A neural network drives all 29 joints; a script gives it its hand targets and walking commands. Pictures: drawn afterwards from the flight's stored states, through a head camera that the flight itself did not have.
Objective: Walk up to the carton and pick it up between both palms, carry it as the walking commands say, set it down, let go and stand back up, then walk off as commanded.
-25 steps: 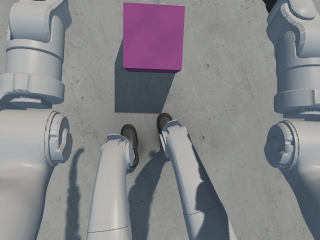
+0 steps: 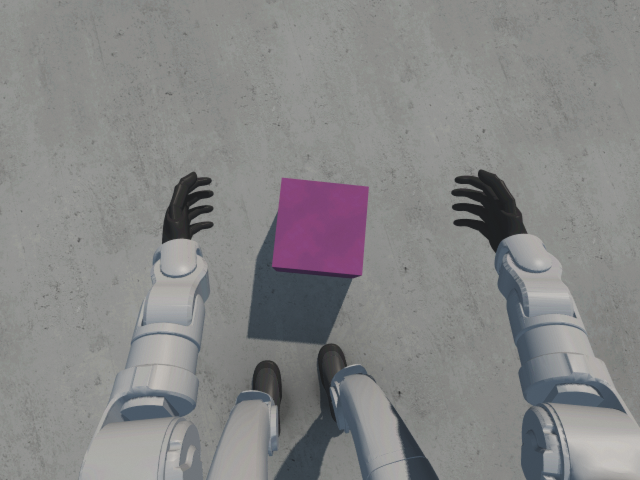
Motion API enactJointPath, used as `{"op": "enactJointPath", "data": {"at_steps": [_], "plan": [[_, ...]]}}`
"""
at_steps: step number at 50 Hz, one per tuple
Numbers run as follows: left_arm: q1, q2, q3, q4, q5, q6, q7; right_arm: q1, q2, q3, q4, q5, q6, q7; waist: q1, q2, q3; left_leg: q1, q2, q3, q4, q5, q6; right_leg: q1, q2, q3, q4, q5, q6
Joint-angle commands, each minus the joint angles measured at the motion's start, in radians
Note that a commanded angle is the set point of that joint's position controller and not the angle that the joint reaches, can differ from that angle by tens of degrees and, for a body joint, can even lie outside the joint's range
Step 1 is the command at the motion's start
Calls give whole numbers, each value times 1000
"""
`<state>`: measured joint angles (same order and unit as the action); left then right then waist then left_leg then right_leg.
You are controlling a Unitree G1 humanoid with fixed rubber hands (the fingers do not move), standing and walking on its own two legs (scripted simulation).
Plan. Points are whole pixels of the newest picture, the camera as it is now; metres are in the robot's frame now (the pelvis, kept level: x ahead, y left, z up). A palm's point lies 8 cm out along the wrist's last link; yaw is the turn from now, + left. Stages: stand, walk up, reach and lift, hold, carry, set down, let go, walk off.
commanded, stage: let go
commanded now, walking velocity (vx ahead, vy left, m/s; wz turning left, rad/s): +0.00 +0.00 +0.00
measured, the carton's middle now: (319, 231) +0.47 -0.09 -0.64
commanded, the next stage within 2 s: stand in 1.06 s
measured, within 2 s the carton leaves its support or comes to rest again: neither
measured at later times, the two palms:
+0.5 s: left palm (42, 407) +0.26 +0.24 -0.03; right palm (526, 392) +0.20 -0.21 -0.02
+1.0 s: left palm out of the picture +0.20 +0.26 -0.02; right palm (517, 396) +0.19 -0.20 -0.02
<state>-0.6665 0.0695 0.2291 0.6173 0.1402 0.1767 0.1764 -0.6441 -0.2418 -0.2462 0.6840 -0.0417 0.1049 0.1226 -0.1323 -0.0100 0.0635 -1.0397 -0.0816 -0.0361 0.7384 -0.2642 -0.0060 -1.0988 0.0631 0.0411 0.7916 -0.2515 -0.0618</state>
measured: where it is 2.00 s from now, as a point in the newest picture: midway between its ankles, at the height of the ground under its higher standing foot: (304, 406)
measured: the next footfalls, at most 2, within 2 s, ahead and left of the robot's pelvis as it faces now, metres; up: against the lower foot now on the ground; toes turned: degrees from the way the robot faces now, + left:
none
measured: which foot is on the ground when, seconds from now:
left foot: down 0.00-1.00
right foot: down 0.00-1.00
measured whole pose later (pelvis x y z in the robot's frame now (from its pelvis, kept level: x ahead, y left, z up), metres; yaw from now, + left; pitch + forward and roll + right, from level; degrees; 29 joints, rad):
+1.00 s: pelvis +0.04 +0.04 +0.05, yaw -3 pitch -5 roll +0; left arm 0.23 0.20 0.01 0.42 -0.02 0.11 -0.01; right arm 0.20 -0.23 -0.05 0.43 0.00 0.17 0.06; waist 0.02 0.01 0.14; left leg -0.10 -0.08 -0.03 0.50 -0.31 0.06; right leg -0.13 0.06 0.07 0.50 -0.27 -0.01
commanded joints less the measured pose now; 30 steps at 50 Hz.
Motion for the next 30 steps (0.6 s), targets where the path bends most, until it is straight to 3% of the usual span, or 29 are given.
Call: {"op": "enactJointPath", "data": {"at_steps": [1,2,3,4,5,6,7,8,9,10,11,12,13,14,15,16,17,18,19,20,21,22,23,24,25,27,28,29,30], "plan": [[-65,76,-21,-172,17,-74,-21,18,-88,29,-149,14,-53,0,-14,-40,-879,154,-1,5,-67,158,-16,927,-98,156,-23,791,66],[-33,54,-40,-179,-11,-82,-26,56,-111,40,-153,22,-58,3,-19,-30,-864,146,0,4,-69,149,-19,966,-98,162,-27,789,59],[-122,70,-42,-177,-26,-91,-31,-11,-107,34,-161,40,-68,-3,-21,-38,-798,70,7,6,-66,112,-18,944,-117,183,-20,836,60],[111,64,-27,-185,-1,-100,-28,188,-99,30,-191,9,-77,-2,-20,-65,-934,155,2,4,-100,180,-18,1096,-117,183,-28,962,66],[106,96,-17,-199,-3,-109,-34,196,-112,35,-206,25,-84,-6,-1,-75,-897,114,-1,5,-107,156,-13,1116,-121,187,-26,999,72],[140,111,-10,-150,-2,-113,-33,202,-101,59,-191,49,-88,-11,18,-99,-861,62,7,6,-114,122,-12,1170,-144,234,-34,1043,79],[103,121,3,-108,-23,-113,-38,197,-98,38,-181,47,-93,-16,-2,-119,-753,37,17,-8,-139,44,5,1108,-148,222,-45,970,87],[376,83,-5,-126,21,-116,-45,454,-49,81,-189,47,-93,-11,28,-65,-873,225,6,-7,-160,187,-7,1194,-133,193,-75,1006,87],[304,101,-31,-124,-18,-125,-62,388,-72,104,-223,87,-100,-10,37,-85,-797,146,6,-1,-141,150,-6,1176,-131,199,-72,1020,88],[268,108,-3,-106,-4,-131,-56,358,-83,82,-215,77,-109,-11,50,-85,-708,74,14,-12,-165,96,3,1141,-152,209,-73,1031,88],[450,85,-37,-156,-13,-144,-67,519,-57,111,-272,88,-127,-7,52,-49,-820,233,7,-15,-192,205,8,1209,-130,169,-94,1064,82],[440,100,-21,-129,-10,-155,-71,510,-62,108,-279,80,-136,-17,61,-88,-750,189,15,-17,-203,178,7,1221,-147,199,-107,1092,88],[441,121,-33,-222,-13,-168,-77,532,-79,111,-341,76,-141,-14,57,-71,-786,271,16,-16,-210,184,15,1233,-126,180,-116,1029,86],[537,104,-35,-199,0,-165,-82,603,-57,136,-329,71,-140,-18,90,-50,-736,348,14,-1,-215,234,5,1199,-118,160,-154,972,89],[513,105,-66,-238,-33,-171,-93,639,-47,155,-301,81,-133,-15,73,-4,-693,437,12,-1,-213,227,3,1130,-110,142,-177,852,89],[542,119,-57,-248,-21,-172,-97,660,-46,161,-326,92,-137,-13,91,48,-660,490,16,-12,-220,240,2,1096,-111,133,-207,791,86],[634,98,-87,-315,-34,-179,-107,758,-35,171,-379,85,-143,-11,85,48,-693,628,16,-18,-227,304,3,1078,-86,97,-226,731,83],[651,126,-73,-292,-28,-176,-113,752,-47,171,-380,91,-145,-16,95,62,-619,642,20,-22,-236,280,3,1071,-96,109,-250,701,81],[695,128,-101,-330,-43,-186,-121,813,-41,192,-418,94,-148,-18,81,54,-630,733,29,-19,-245,287,4,1071,-82,89,-261,651,82],[616,150,-89,-336,-50,-183,-125,701,-69,160,-437,83,-145,-21,86,48,-504,738,35,-26,-262,234,7,973,-75,69,-296,495,81],[670,154,-107,-364,-57,-180,-135,767,-62,172,-438,79,-140,-22,83,63,-487,817,46,-20,-284,194,7,972,-74,59,-319,396,77],[621,159,-118,-345,-76,-174,-143,710,-78,160,-394,80,-134,-24,78,66,-353,788,55,-27,-296,157,12,895,-70,45,-333,305,72],[646,149,-129,-327,-106,-169,-150,744,-96,147,-383,75,-123,-26,57,53,-298,799,68,-25,-320,102,12,907,-64,31,-351,200,65],[664,151,-124,-301,-103,-153,-152,740,-83,154,-361,65,-105,-28,78,33,-195,789,81,-25,-354,15,19,872,-66,26,-371,83,59],[683,166,-139,-253,-117,-134,-162,734,-88,164,-336,76,-82,-26,84,49,-93,765,95,-30,-377,-38,11,865,-61,14,-373,23,50],[733,170,-166,-251,-134,-125,-183,755,-86,168,-339,55,-59,-33,87,22,-17,750,113,-37,-408,-80,19,905,-47,-3,-376,0,49],[777,164,-179,-262,-134,-122,-187,767,-78,164,-342,56,-51,-27,103,40,-37,753,128,-61,-429,-57,14,951,-27,-23,-355,36,50],[809,146,-192,-242,-149,-114,-194,815,-75,161,-344,44,-41,-28,87,31,-48,758,136,-66,-433,-27,18,987,-22,-36,-344,72,52],[802,160,-192,-262,-147,-115,-199,788,-76,171,-372,56,-43,-25,100,33,-60,781,137,-77,-417,29,11,989,-17,-30,-339,91,53]]}}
